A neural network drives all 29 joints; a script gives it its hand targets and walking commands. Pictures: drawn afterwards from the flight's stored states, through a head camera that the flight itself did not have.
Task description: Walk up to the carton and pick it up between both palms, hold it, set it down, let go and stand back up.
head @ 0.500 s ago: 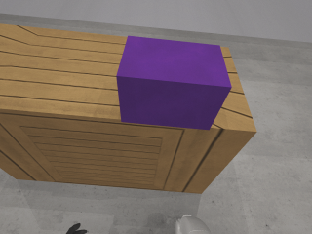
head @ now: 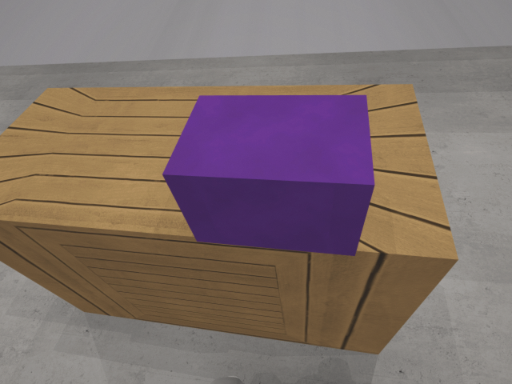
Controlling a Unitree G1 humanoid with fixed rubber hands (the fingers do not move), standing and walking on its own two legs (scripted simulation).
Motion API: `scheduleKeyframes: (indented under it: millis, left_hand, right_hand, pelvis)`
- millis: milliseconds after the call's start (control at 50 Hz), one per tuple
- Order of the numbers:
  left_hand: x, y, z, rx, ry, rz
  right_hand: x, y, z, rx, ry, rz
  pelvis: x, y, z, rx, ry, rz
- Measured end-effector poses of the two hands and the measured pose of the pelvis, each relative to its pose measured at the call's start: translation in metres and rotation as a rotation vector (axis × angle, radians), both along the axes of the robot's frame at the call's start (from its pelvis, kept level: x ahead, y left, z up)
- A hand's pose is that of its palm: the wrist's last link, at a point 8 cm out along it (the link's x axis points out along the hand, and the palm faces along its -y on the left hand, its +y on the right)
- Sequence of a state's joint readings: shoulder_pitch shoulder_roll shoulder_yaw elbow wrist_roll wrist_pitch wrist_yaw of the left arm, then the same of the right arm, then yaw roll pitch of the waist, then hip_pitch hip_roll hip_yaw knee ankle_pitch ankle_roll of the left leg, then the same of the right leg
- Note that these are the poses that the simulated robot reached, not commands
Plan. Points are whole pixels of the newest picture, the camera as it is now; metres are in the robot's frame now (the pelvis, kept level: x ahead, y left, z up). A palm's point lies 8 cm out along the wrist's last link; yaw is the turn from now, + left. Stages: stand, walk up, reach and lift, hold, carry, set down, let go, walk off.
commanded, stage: walk up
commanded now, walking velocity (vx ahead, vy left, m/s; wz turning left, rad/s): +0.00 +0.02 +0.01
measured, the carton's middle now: (275, 173) +0.46 +0.00 +0.05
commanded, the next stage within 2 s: none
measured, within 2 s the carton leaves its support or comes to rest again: neither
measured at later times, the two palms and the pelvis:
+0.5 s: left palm out of the picture -0.04 +0.34 -0.18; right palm out of the picture +0.03 -0.11 -0.11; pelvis -0.02 +0.11 +0.00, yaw +1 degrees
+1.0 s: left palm out of the picture +0.00 +0.39 -0.17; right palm out of the picture -0.12 -0.05 -0.10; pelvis +0.00 +0.16 +0.01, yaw -1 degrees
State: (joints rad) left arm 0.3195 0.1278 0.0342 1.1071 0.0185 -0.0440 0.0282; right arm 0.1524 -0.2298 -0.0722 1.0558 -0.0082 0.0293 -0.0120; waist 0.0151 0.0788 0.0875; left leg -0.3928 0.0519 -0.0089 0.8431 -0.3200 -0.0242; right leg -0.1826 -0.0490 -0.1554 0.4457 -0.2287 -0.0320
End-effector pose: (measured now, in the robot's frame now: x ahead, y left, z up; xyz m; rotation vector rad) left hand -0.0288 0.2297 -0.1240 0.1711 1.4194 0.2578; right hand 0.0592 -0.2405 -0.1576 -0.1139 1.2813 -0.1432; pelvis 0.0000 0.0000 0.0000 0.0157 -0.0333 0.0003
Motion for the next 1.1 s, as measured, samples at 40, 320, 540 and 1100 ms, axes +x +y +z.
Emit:
scheduleKeyframes:
  millis: [40,320,540,1100]
  left_hand:
    - [-0.004,-0.004,-0.010,-0.034,0.015,0.003]
    - [-0.016,0.062,-0.057,-0.131,0.024,0.074]
    - [-0.015,0.122,-0.052,-0.148,0.076,0.008]
    - [0.061,0.154,-0.050,-0.187,-0.041,-0.080]
  right_hand:
    - [0.012,0.005,0.002,-0.015,-0.013,0.017]
    - [0.027,0.071,0.037,-0.161,-0.057,0.107]
    - [-0.045,0.142,0.043,-0.133,-0.013,0.014]
    - [-0.159,0.211,0.045,-0.072,0.229,-0.173]
  pelvis:
    - [0.000,0.002,-0.003,-0.017,0.000,0.005]
    - [-0.009,0.072,-0.012,-0.036,0.011,0.039]
    - [-0.024,0.122,0.000,-0.058,-0.007,0.002]
    - [0.017,0.159,0.003,-0.098,-0.037,-0.023]
